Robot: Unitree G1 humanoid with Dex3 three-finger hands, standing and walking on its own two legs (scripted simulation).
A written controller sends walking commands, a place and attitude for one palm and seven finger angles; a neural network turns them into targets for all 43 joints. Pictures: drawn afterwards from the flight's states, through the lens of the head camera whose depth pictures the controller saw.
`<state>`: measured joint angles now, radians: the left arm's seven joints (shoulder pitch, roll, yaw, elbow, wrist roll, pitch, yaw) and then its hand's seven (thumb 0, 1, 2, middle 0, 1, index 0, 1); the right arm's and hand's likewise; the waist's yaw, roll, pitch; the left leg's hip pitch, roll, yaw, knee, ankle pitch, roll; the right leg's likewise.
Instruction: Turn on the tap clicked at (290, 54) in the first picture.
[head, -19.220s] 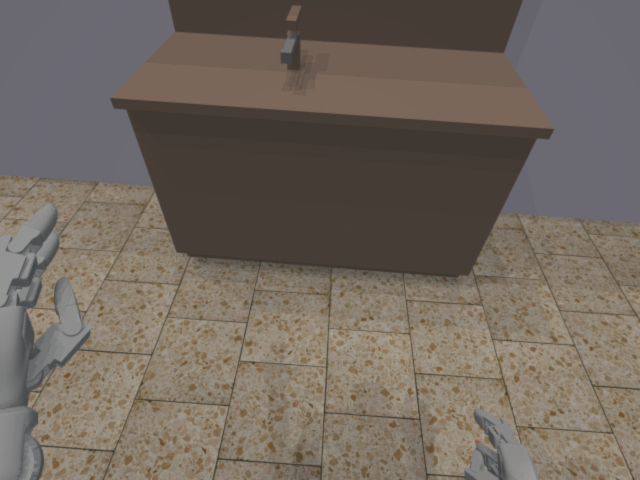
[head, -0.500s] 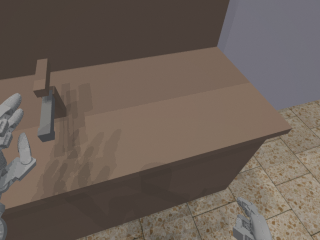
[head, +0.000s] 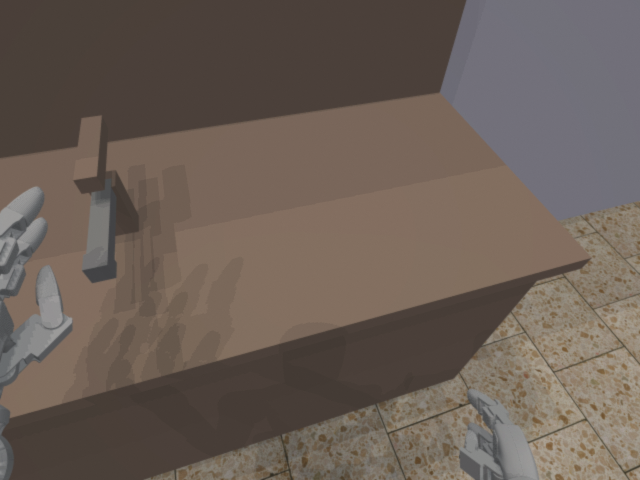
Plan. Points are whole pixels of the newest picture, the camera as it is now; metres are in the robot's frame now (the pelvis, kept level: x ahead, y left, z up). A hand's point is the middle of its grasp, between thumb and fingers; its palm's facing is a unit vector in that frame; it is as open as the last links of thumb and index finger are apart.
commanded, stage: shuffle to correct the standing spot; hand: left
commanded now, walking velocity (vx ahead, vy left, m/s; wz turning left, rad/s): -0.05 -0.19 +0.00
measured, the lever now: (100, 266) +0.34 +0.30 +0.08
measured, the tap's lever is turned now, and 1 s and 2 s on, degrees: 0 0 0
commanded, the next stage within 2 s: come to a stop and stand still in 0.88 s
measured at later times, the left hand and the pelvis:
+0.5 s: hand (73, 322) +0.22 +0.23 +0.16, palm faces +0.32 -0.86 -0.40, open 7.4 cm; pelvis +0.00 +0.00 +0.00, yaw +0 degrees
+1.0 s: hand (62, 327) +0.21 +0.24 +0.17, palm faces +0.32 -0.86 -0.40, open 7.4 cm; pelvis +0.00 +0.00 +0.00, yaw +0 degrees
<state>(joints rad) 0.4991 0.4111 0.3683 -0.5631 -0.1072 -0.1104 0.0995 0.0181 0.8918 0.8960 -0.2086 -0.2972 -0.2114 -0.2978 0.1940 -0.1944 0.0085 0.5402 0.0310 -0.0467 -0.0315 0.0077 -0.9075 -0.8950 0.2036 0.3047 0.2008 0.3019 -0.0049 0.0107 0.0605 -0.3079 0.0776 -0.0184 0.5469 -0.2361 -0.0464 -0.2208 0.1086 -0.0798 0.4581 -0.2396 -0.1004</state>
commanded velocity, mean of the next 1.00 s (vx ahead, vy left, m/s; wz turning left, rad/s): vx -0.05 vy -0.18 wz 0.00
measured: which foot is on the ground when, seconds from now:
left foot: down 0.00-1.00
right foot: down 0.00-1.00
